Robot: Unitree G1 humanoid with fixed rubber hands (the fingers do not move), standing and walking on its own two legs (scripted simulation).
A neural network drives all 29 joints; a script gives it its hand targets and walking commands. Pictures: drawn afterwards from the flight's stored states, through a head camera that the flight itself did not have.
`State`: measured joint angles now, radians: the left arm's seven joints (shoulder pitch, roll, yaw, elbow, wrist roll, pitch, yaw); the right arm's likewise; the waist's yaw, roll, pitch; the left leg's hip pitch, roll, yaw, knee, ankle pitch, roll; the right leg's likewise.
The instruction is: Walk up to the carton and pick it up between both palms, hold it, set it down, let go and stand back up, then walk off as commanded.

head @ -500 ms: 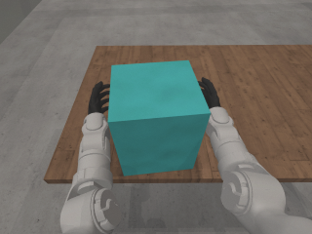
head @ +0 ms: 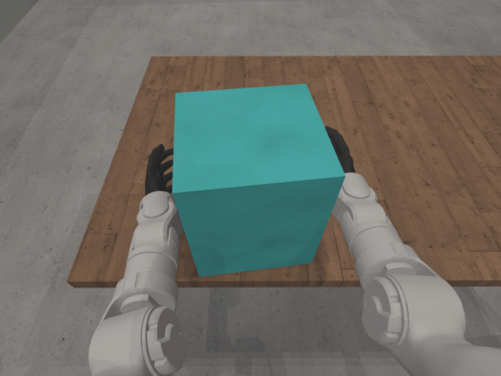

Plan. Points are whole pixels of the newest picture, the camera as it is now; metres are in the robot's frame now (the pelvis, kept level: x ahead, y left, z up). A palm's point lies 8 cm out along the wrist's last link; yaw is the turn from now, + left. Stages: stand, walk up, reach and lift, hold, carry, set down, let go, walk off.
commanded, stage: set down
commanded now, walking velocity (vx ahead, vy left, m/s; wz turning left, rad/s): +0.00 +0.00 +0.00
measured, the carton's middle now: (249, 185) +0.42 +0.07 +0.06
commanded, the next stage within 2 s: none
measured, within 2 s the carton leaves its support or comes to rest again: neither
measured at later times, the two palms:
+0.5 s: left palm (148, 235) +0.31 +0.21 +0.05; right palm (373, 205) +0.39 -0.14 +0.07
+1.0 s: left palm (141, 255) +0.27 +0.21 +0.06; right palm (391, 239) +0.34 -0.16 +0.06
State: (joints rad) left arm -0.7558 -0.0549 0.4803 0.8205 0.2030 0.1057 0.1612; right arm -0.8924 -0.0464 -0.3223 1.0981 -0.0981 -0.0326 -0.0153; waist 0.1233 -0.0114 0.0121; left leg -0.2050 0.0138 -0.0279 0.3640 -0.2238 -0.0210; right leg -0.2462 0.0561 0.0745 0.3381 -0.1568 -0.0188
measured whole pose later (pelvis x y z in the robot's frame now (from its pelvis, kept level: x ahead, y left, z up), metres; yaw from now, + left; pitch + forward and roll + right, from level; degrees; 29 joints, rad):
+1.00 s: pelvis -0.04 +0.00 +0.00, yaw +0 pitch +1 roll +0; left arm -0.35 0.02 0.15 0.45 -0.04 0.24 0.23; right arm -0.51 -0.23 -0.01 0.82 0.24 0.03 0.03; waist 0.10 -0.01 -0.04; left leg -0.22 0.02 -0.02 0.40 -0.19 -0.02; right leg -0.25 0.06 0.07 0.34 -0.10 -0.02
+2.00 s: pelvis -0.04 -0.01 +0.00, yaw +0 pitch +1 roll +0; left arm 0.29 0.03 0.04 -0.21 -0.11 0.35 0.20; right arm 0.23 -0.27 -0.01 -0.01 0.26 0.10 0.04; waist 0.05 -0.01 -0.02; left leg -0.19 0.02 -0.02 0.33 -0.16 -0.03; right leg -0.24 0.06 0.07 0.34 -0.11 -0.03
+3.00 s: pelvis -0.02 -0.01 +0.00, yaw +0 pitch +2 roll +0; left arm 0.34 0.12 0.04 0.03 -0.09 0.17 0.09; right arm 0.37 -0.25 -0.01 0.10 0.20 -0.05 0.04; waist 0.04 -0.01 0.04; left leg -0.18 0.02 -0.02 0.32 -0.18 -0.03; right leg -0.24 0.06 0.07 0.34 -0.13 -0.03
